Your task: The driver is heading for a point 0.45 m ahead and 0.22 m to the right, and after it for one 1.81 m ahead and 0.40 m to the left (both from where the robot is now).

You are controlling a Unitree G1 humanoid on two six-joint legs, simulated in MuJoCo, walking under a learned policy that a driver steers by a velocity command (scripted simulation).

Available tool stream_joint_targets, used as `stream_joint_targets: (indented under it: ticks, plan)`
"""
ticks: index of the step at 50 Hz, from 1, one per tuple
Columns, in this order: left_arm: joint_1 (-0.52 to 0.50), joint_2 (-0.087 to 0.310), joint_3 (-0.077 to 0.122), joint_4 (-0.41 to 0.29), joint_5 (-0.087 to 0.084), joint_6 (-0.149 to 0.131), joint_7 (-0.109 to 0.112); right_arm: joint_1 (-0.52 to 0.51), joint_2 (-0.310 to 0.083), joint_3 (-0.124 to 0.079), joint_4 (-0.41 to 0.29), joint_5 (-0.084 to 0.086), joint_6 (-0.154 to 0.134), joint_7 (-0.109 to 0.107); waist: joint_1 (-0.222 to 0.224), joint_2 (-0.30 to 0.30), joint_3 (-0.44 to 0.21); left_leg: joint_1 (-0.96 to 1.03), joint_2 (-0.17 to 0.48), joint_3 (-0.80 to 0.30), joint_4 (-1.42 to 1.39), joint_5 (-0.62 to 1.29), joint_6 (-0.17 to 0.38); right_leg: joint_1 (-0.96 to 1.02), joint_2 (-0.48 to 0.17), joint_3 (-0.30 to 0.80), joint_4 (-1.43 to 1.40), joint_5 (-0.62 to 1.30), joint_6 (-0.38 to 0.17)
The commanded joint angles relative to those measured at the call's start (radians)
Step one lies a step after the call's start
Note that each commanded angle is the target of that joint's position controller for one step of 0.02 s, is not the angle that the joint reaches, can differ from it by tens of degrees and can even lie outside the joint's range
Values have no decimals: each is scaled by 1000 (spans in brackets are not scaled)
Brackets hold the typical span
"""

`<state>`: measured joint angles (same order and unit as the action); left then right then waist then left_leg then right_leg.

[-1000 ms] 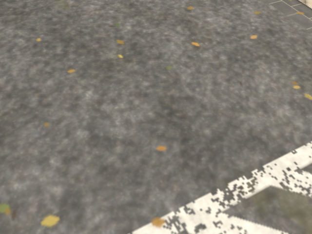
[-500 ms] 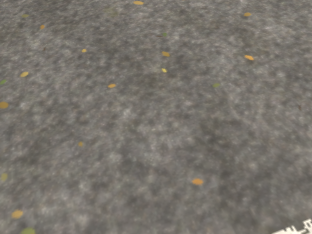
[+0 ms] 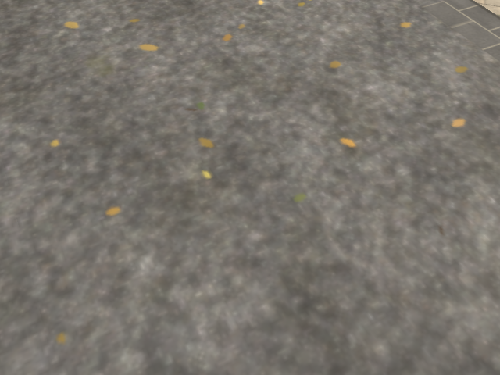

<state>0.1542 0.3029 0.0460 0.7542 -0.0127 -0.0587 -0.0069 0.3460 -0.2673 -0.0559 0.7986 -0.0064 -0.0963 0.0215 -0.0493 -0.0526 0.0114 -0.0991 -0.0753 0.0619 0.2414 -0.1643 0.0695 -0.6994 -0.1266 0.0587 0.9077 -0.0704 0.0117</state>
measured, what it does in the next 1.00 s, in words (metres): walks ahead: right foot, then left foot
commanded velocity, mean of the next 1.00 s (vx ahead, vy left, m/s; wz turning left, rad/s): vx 0.33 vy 0.00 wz -0.10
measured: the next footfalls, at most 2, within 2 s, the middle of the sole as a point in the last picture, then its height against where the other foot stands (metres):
right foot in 0.26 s outside the picture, level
left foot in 0.72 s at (257, 342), level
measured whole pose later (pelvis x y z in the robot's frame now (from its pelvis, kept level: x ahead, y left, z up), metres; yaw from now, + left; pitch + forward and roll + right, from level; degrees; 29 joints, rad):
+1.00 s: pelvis +0.44 -0.10 -0.01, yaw -5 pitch +3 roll -1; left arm 0.14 0.28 0.04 0.69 0.01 0.01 0.04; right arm 0.19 -0.29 -0.06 0.67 0.00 0.01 -0.01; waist -0.03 0.00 0.05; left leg -0.43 -0.10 -0.12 0.45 -0.06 0.05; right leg -0.50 0.02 0.11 0.86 -0.40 0.06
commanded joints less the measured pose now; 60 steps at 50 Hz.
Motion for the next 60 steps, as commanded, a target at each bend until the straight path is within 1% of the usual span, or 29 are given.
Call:
stream_joint_targets:
  ticks: [1, 8, 10, 12, 13, 14, 15, 16, 17, 18, 20, 24, 27, 31, 34, 36, 37, 38, 39, 40, 42, 44, 46, 53, 56, 57, 58, 59, 60]
  plan:
    - [-25, 31, 4, -54, -4, -9, -10, -61, -154, -34, -59, 0, -20, -11, 14, 98, 32, -52, 267, -83, -132, 202, 135, 40, 7, 3, -139, 167, -7]
    - [-178, 28, 1, -151, -7, -11, -50, 6, -182, -43, 7, 17, 14, -21, -37, 95, 72, 192, 348, -15, -46, 283, 96, -37, 46, -44, -298, 51, -61]
    - [-148, 47, 11, -167, -4, -9, -59, -19, -206, -50, 3, 20, 29, -30, -5, 122, 35, 222, 348, 19, 59, 554, 69, 45, 89, -101, -310, -57, -93]
    - [59, 109, 51, -127, -3, -4, -54, -46, -220, -52, -8, 21, 48, -45, 112, 126, -96, 172, 303, 84, 351, 839, 25, 344, 178, -162, -360, -59, -143]
    - [235, 184, 85, -90, -6, 1, -38, -36, -196, -40, -27, 10, 45, -54, 184, 63, -197, -36, 263, 98, 622, 665, -16, 652, 117, -28, -368, -14, -196]
    - [274, 302, 108, -90, -9, 2, -28, 54, -63, 6, -79, -20, 17, -39, 110, -201, -294, -509, 68, 68, 1005, -136, -88, 1030, -144, 513, -430, -127, -378]
    - [303, 228, 86, -108, -9, -5, -28, 4, -114, 3, -76, -2, -24, -20, 155, -146, -423, -654, 25, -151, 1151, -404, -82, 1131, -218, 791, -576, -215, -432]
    - [273, 176, 70, -105, 1, -9, -27, -87, -167, -12, -105, 36, -45, -8, 172, -91, -292, -736, 83, -179, 1160, -328, -62, 1053, -183, 636, -589, -181, -374]
    - [215, 152, 64, -114, -1, -10, -24, -131, -156, -5, -118, 34, -56, -8, 141, -5, -195, -719, 127, -163, 1085, -244, -50, 906, -138, 501, -589, -101, -339]
    - [150, 130, 57, -128, 1, -8, -22, -150, -152, -8, -118, 12, -56, -16, 100, 53, -126, -667, 158, -154, 992, -195, -56, 761, -103, 413, -603, 2, -314]
    - [90, 102, 46, -156, 12, -8, -19, -128, -155, -19, -121, -5, -33, -20, 42, 21, -86, -551, 183, -154, 904, -149, -74, 596, -57, 339, -652, 127, -309]
    - [94, 125, 50, -134, 11, -14, 4, -142, -103, -5, -118, -12, -1, -27, 28, 7, -38, -520, 169, -102, 711, -22, -133, 475, -17, 176, -673, 401, -296]
    - [133, 109, 41, -97, 10, -6, 17, -224, -62, 13, -116, -9, -9, -15, 79, -19, -50, -412, 132, -64, 467, 238, -123, 457, 48, 43, -640, 489, -216]
    - [159, 114, 34, -54, 20, -3, 19, -278, -86, 6, -124, 8, -14, 6, 109, -31, -55, -379, 112, -82, 335, 336, -76, 557, -10, 55, -611, 411, -192]
    - [122, 125, 39, -39, 19, 5, 21, -255, -125, -10, -133, 2, -14, 20, 79, -30, -54, -382, 94, -88, 298, 185, -27, 642, -51, 69, -508, 468, -179]
    - [95, 125, 41, -45, 11, 18, 34, -135, -175, -35, -109, -7, -15, 21, 15, 4, -103, -232, 69, -75, 206, 300, 15, 643, 13, 26, -297, 527, -129]
    - [130, 110, 34, -71, 33, 17, 40, -73, -243, -51, -118, -14, -13, 16, 19, 123, -198, -35, 196, -250, 242, 675, 90, 521, 101, -23, -52, 292, -73]
    - [243, 43, 12, -78, 42, 14, 36, -56, -265, -51, -131, -23, 0, 10, 60, 324, -300, 251, 420, -570, 243, 905, 293, 196, 246, -52, 293, -446, 12]
    - [230, 92, 14, -73, 33, 17, 24, -33, -194, -37, -136, -3, 13, 6, 26, 256, -377, 277, 432, -682, 185, 730, 316, 124, 231, 55, 392, -586, 21]
    - [161, 119, 23, -88, 10, 29, 22, -89, -176, -34, -157, 9, 25, 2, 20, 185, -292, 203, 393, -616, 169, 520, 278, 64, 189, 74, 445, -529, 25]
    - [72, 115, 28, -106, 16, 58, 34, -159, -155, -27, -181, 17, 55, -10, 32, 72, -160, -21, 325, -523, 101, 241, 203, 66, 139, 55, 351, -433, 30]
    - [74, 86, 26, -115, 18, 75, 42, -200, -160, -31, -193, 6, 77, -17, 70, 137, -101, -178, 235, -458, 51, 100, 157, 168, 137, 25, 160, -387, 35]
    - [90, 60, 22, -104, 19, 72, 48, -196, -177, -43, -200, -2, 90, -27, 68, 186, -121, -203, 204, -435, 47, 108, 157, 228, 161, 4, 42, -374, 49]
    - [43, 67, 30, -110, 14, 53, 39, -190, -196, -61, -216, 13, 122, -48, 35, 211, -140, -205, 195, -531, 54, -114, 129, 315, 172, 32, -195, -270, 44]
    - [88, 66, 40, -94, 8, 34, 26, -204, -190, -62, -222, 25, 139, -53, 67, 215, -122, -228, 161, -548, 96, -136, 90, 434, 178, 5, -423, -172, 7]
    - [112, 93, 51, -89, 14, 32, 28, -186, -171, -57, -220, 29, 142, -54, 73, 189, -120, -281, 122, -522, 141, -193, 52, 519, 119, 34, -505, -141, -21]
    - [126, 176, 70, -98, 39, 35, 33, -177, -130, -47, -233, 27, 140, -53, 61, 18, -112, -421, 36, -403, 320, -318, -6, 595, -85, 228, -579, -181, -109]
    - [90, 215, 81, -102, 73, 40, 31, -196, -141, -55, -258, 31, 126, -49, 48, -242, -62, -534, -89, -205, 579, -419, -55, 513, -242, 448, -662, -54, -241]
    - [28, 164, 66, -134, 76, 34, 36, -156, -204, -76, -236, 10, 118, -45, 29, -171, -62, -523, -20, -236, 785, -395, -88, 478, -270, 437, -645, 10, -270]
Keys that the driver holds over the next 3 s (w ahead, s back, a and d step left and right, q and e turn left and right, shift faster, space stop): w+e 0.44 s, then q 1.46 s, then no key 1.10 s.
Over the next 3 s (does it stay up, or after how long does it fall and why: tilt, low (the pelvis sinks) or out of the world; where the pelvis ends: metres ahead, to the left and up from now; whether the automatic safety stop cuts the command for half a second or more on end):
stays up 0.43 -0.10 -0.01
